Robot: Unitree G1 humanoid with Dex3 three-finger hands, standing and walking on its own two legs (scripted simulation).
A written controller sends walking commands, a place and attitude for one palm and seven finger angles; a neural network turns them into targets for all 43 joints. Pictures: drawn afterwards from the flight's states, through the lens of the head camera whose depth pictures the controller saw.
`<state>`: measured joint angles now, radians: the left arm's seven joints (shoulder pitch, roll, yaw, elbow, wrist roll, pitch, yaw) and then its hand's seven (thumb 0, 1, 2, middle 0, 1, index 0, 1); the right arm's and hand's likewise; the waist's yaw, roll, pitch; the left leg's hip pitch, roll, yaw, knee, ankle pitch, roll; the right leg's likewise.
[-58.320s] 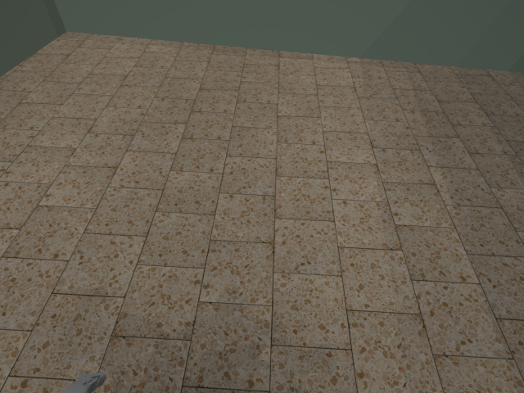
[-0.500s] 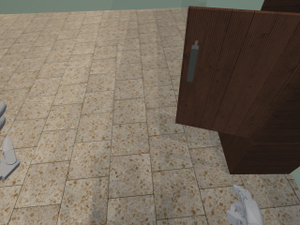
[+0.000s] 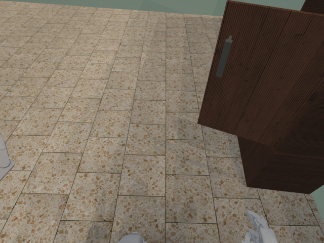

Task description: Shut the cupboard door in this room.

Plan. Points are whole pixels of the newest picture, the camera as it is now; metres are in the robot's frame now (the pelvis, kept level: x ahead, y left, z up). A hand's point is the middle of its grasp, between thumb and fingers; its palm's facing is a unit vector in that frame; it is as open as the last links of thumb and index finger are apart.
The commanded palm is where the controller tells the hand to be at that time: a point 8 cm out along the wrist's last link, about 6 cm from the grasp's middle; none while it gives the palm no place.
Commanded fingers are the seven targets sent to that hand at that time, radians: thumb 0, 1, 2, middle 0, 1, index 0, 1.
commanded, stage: step back with the hand held close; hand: left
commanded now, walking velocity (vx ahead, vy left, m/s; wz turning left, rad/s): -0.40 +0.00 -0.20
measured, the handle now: (224, 56) +0.72 -0.19 +0.11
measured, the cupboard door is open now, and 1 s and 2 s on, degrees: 74 74 74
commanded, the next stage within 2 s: stop stepping back and stand still in 0.28 s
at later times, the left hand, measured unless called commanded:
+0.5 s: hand out of the picture +0.09 +0.25 +0.20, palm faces +0.40 -0.81 -0.43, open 7.5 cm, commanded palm +0.05 +0.29 +0.20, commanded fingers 0.00 0.90 0.90 -0.20 -0.30 -0.20 -0.30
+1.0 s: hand out of the picture +0.01 +0.26 +0.20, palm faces +0.42 -0.79 -0.45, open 7.4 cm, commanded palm -0.03 +0.30 +0.20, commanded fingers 0.00 0.90 0.90 -0.20 -0.30 -0.20 -0.30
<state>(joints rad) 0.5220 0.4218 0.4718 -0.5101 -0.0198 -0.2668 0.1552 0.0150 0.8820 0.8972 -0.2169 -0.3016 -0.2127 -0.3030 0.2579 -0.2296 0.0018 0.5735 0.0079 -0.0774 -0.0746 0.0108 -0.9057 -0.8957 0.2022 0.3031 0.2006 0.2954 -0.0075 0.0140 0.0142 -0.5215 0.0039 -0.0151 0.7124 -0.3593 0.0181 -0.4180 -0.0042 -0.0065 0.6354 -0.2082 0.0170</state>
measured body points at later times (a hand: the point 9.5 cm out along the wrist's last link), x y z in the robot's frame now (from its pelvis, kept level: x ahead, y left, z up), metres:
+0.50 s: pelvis -0.12 +0.01 +0.01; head -0.10 +0.02 +0.46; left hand +0.07 +0.29 +0.22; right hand +0.05 -0.21 -0.08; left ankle -0.04 +0.11 -0.67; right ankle -0.22 -0.09 -0.72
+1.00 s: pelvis -0.20 +0.01 +0.02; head -0.22 +0.02 +0.47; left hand -0.02 +0.30 +0.22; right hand -0.11 -0.25 -0.08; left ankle -0.15 +0.12 -0.67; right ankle -0.22 -0.08 -0.72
